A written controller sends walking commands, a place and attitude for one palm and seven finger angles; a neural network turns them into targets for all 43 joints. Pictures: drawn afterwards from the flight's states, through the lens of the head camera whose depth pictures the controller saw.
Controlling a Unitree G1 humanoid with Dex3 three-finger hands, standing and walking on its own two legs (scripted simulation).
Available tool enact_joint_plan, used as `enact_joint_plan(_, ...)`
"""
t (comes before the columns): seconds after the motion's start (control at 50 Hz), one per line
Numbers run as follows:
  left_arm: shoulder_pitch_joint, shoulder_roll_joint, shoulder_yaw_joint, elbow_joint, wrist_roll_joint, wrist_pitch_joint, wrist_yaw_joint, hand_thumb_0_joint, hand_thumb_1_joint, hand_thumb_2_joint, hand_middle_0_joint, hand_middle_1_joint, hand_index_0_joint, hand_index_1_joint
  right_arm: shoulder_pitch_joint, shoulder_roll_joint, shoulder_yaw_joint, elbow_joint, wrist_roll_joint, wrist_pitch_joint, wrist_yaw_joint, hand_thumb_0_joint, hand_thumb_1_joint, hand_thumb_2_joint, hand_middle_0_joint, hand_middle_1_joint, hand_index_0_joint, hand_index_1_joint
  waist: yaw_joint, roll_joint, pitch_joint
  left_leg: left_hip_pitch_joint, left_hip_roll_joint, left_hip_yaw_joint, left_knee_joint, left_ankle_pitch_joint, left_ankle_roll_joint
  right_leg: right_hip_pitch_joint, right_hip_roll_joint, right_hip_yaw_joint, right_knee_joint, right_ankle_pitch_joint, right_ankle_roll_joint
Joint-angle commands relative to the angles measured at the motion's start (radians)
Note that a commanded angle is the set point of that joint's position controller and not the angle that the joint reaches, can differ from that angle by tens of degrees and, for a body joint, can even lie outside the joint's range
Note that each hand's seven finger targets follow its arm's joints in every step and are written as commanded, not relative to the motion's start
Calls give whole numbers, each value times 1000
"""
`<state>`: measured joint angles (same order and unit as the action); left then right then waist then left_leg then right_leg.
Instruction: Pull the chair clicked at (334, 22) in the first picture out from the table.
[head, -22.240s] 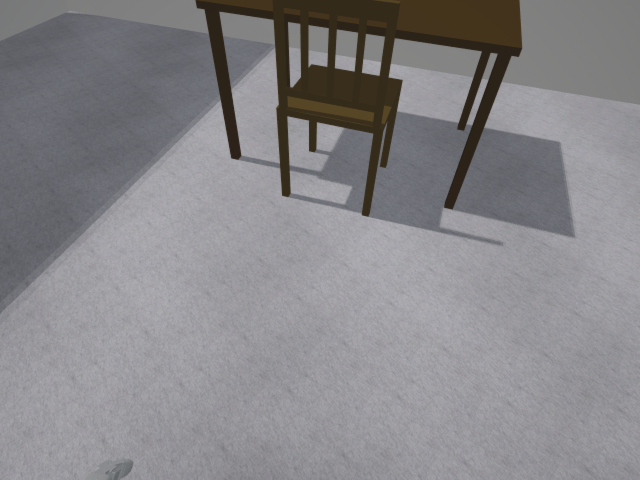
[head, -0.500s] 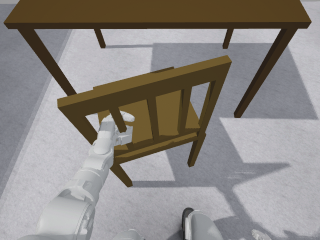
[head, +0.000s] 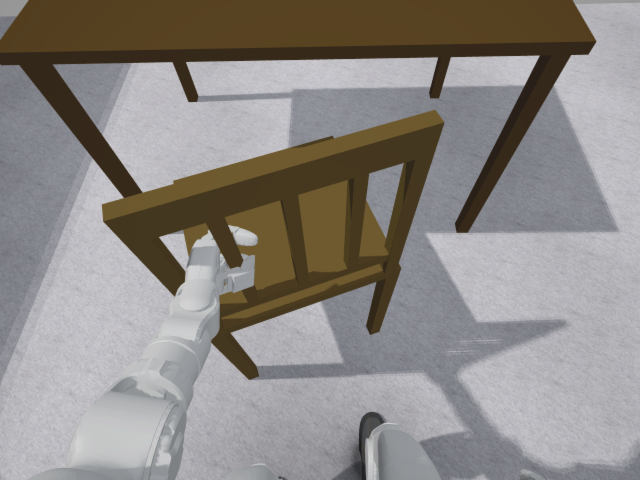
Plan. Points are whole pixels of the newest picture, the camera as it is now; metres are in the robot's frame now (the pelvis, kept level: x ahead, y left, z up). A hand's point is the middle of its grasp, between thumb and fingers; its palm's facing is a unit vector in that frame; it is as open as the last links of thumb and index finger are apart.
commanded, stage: step backward, pulling the chair out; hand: left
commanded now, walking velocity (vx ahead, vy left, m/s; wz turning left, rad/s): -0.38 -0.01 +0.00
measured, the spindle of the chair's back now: (296, 243) +0.45 +0.04 -0.07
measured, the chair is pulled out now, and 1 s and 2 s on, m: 0.27 0.27 0.27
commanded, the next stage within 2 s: none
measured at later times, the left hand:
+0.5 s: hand (245, 273) +0.38 +0.11 -0.05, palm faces +0.01 -0.98 -0.19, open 5.5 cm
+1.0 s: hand (245, 274) +0.38 +0.11 -0.05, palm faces +0.00 -0.98 -0.19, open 5.5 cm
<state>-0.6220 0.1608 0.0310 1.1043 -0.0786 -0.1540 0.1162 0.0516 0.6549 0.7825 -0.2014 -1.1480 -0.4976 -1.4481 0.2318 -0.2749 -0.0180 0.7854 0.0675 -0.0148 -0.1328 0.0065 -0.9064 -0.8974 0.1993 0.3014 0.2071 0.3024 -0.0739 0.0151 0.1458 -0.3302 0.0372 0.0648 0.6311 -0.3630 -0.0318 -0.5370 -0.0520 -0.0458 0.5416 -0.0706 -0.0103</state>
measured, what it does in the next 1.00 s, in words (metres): stands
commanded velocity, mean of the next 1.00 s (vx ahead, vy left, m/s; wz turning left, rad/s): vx -0.38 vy -0.02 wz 0.01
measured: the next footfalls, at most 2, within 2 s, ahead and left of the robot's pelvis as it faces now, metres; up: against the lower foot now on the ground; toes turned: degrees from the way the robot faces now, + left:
none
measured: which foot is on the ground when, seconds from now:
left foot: down 0.00-1.00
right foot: down 0.00-1.00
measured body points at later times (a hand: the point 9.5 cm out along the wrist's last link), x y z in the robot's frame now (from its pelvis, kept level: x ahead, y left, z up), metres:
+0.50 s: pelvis +0.00 +0.00 +0.00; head +0.09 -0.03 +0.44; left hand +0.38 +0.16 -0.04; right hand +0.07 -0.28 -0.14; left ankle -0.02 +0.14 -0.72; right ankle +0.13 -0.12 -0.72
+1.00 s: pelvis +0.00 +0.00 +0.00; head +0.09 -0.02 +0.44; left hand +0.38 +0.16 -0.04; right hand +0.07 -0.28 -0.14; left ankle -0.02 +0.14 -0.72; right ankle +0.13 -0.12 -0.72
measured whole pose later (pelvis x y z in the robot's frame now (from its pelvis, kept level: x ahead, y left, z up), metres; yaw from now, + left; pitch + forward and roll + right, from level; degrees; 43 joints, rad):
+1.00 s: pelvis +0.00 +0.00 +0.00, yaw +0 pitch +4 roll +2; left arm -0.61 0.16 0.03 1.11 -0.07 -0.15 0.12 0.05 0.66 0.77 -0.20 -1.15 -0.50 -1.45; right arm 0.23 -0.28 -0.01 0.78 0.07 -0.02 -0.14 0.01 -0.91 -0.90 0.20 0.30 0.21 0.30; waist -0.06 0.01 0.14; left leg -0.32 0.03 0.07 0.61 -0.35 -0.03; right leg -0.54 -0.06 -0.04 0.54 -0.07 -0.01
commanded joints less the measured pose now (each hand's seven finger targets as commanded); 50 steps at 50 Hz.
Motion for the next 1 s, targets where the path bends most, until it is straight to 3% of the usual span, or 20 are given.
enact_joint_plan(0.0,-340,198,19,-213,18,-64,9,0,900,900,-500,-1450,-500,-1450,77,-134,-44,-83,-6,-31,-13,0,-900,-900,200,300,200,300,41,-14,-508,70,119,-97,-110,114,26,328,-155,142,-71,51,-5)
enact_joint_plan(0.02,-345,192,16,-214,20,-66,9,0,900,900,-500,-1450,-500,-1450,75,-133,-44,-84,-6,-32,-14,0,-900,-900,200,300,200,300,40,-19,-503,66,126,-100,-115,135,26,329,-148,136,-58,62,-5)
enact_joint_plan(0.06,-341,193,15,-225,17,-63,9,0,900,900,-500,-1450,-500,-1450,74,-138,-44,-89,-7,-31,-16,0,-900,-900,200,300,200,300,42,32,-488,54,157,-112,-143,200,32,339,-123,116,-7,98,-1)
enact_joint_plan(0.16,-347,188,9,-237,12,-63,5,0,900,900,-500,-1450,-500,-1450,79,-136,-45,-95,-9,-26,-17,0,-900,-900,200,300,200,300,41,45,-478,37,165,-109,-118,230,22,326,-132,128,41,172,-22)
enact_joint_plan(0.26,-334,195,16,-229,11,-67,5,0,900,900,-500,-1450,-500,-1450,87,-129,-44,-90,-8,-27,-18,0,-900,-900,200,300,200,300,40,-5,-477,22,143,-99,-90,140,24,311,-144,150,21,121,-26)
enact_joint_plan(0.34,-321,215,27,-209,9,-67,8,0,900,900,-500,-1450,-500,-1450,105,-126,-48,-73,-5,-33,-18,0,-900,-900,200,300,200,300,37,-92,-494,62,83,-68,-26,15,13,292,-195,206,-93,81,-37)
enact_joint_plan(0.42,-330,220,30,-193,20,-63,11,0,900,900,-500,-1450,-500,-1450,104,-121,-43,-66,-2,-35,-12,0,-900,-900,200,300,200,300,35,-132,-524,96,52,-54,-17,-28,10,306,-229,202,-149,55,-34)
enact_joint_plan(0.5,-346,195,16,-206,21,-69,9,0,900,900,-500,-1450,-500,-1450,76,-131,-37,-81,-7,-36,-16,0,-900,-900,200,300,200,300,40,-8,-500,84,130,-108,-133,146,35,302,-137,120,-57,31,9)
enact_joint_plan(0.54,-350,193,15,-217,17,-69,11,0,900,900,-500,-1450,-500,-1450,65,-141,-40,-88,-8,-33,-19,0,-900,-900,200,300,200,300,44,71,-478,53,182,-132,-176,244,46,324,-101,90,28,67,12)
enact_joint_plan(0.58,-368,177,5,-247,20,-73,8,0,900,900,-500,-1450,-500,-1450,65,-128,-38,-102,-14,-30,-15,0,-900,-900,200,300,200,300,46,109,-473,36,198,-126,-161,328,38,334,-93,89,83,130,2)
enact_joint_plan(0.66,-362,182,7,-257,15,-70,3,0,900,900,-500,-1450,-500,-1450,76,-124,-41,-103,-15,-23,-16,0,-900,-900,200,300,200,300,41,35,-469,20,173,-109,-103,274,19,337,-135,132,74,223,-29)
enact_joint_plan(0.72,-334,182,7,-239,11,-68,4,0,900,900,-500,-1450,-500,-1450,90,-122,-44,-93,-11,-23,-17,0,-900,-900,200,300,200,300,37,-57,-491,39,116,-87,-46,108,10,311,-179,183,-7,172,-45)
enact_joint_plan(0.82,-325,207,20,-205,17,-66,7,0,900,900,-500,-1450,-500,-1450,106,-115,-43,-68,-5,-31,-12,0,-900,-900,200,300,200,300,33,-132,-523,105,59,-53,-10,-2,8,303,-222,204,-126,100,-36)
enact_joint_plan(0.9,-342,205,20,-205,16,-66,8,0,900,900,-500,-1450,-500,-1450,87,-127,-37,-72,-5,-32,-15,0,-900,-900,200,300,200,300,38,-65,-514,105,100,-79,-90,88,23,301,-174,146,-92,64,-3)
enact_joint_plan(0.96,-344,201,19,-218,18,-69,11,0,900,900,-500,-1450,-500,-1450,69,-137,-37,-84,-8,-30,-17,0,-900,-900,200,300,200,300,44,67,-494,72,168,-119,-159,226,39,320,-115,104,8,101,9)
enact_joint_plan(0.98,-351,186,11,-226,20,-70,10,0,900,900,-500,-1450,-500,-1450,66,-132,-36,-94,-11,-28,-16,0,-900,-900,200,300,200,300,45,79,-485,50,181,-125,-158,275,37,332,-108,97,43,132,6)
